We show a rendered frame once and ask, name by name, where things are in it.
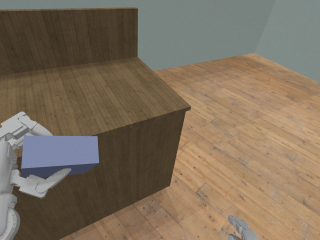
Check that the right robot hand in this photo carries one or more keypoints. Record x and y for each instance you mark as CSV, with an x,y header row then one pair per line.
x,y
242,228

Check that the sponge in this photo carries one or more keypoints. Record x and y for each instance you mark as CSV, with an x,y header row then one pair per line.
x,y
43,156

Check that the left robot hand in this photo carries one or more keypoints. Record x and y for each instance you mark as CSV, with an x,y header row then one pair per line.
x,y
12,135

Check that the table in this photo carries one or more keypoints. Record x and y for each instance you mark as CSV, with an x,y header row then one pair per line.
x,y
76,72

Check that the left robot forearm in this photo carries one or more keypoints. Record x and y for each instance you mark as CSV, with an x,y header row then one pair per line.
x,y
9,217

